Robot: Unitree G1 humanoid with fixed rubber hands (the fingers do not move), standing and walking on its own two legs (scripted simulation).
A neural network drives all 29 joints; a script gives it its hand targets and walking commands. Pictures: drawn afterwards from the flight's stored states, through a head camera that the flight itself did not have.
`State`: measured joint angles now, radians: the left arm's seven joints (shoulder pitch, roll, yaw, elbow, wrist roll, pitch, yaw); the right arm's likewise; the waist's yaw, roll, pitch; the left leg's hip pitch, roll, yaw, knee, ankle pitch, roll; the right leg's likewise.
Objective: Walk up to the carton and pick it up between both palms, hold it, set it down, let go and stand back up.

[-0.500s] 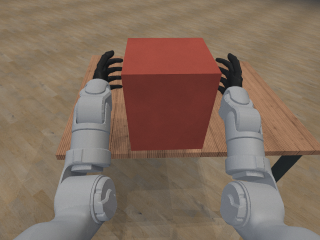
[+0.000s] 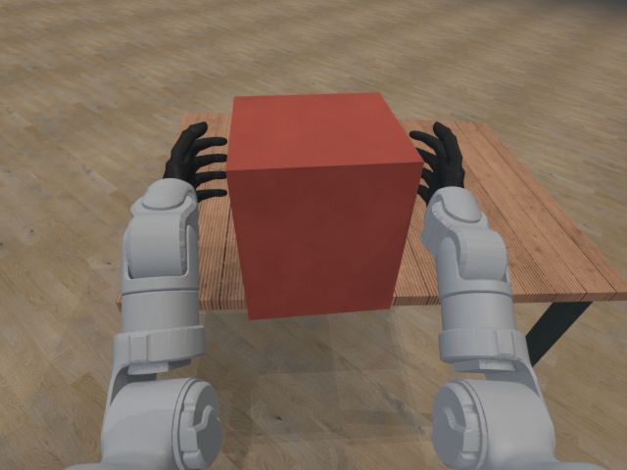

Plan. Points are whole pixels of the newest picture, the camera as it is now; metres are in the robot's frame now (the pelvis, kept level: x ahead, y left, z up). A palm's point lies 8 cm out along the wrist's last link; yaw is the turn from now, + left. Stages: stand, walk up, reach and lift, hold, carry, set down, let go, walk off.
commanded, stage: hold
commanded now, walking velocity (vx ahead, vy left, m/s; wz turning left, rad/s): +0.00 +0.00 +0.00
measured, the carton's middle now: (314, 205) +0.46 +0.00 +0.13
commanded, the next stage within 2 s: none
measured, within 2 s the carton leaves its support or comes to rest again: neither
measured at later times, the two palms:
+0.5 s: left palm (216, 167) +0.36 +0.11 +0.26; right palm (509, 186) +0.34 -0.19 +0.26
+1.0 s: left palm (175, 130) +0.36 +0.15 +0.30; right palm (498, 124) +0.34 -0.15 +0.33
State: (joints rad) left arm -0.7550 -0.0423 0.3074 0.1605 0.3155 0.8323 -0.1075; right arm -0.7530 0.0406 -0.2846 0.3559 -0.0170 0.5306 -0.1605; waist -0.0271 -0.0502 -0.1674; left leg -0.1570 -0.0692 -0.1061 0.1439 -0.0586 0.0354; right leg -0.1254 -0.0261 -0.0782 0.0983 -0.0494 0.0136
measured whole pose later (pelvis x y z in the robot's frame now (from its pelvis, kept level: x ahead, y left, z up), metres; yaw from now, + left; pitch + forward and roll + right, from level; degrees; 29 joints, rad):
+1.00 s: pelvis -0.06 -0.02 -0.02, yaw -1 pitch +11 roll -1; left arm -1.36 0.23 0.30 1.31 0.21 0.37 0.08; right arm -1.27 -0.05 -0.54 1.00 -0.24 0.40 -0.09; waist -0.04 -0.05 -0.41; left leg -0.52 -0.03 -0.11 0.46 -0.12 0.00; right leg -0.48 0.02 -0.09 0.39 -0.10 -0.04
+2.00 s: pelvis +0.03 -0.01 +0.00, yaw +3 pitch +11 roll -1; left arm -0.97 0.07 0.30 0.69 0.24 0.52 0.02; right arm -0.98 0.02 -0.35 0.63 -0.08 0.43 -0.24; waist -0.04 -0.03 -0.31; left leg -0.29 -0.06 -0.15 0.27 -0.15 0.02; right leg -0.22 -0.01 -0.13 0.16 -0.13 -0.01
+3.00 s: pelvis -0.04 -0.04 +0.00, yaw -2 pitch +1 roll +1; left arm -0.91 -0.07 0.42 0.36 0.38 0.76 -0.08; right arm -0.85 0.02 -0.30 0.49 -0.05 0.46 -0.20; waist 0.00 -0.06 -0.11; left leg -0.16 -0.02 0.00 0.14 -0.01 0.01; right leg -0.21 0.01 -0.06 0.25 -0.07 -0.04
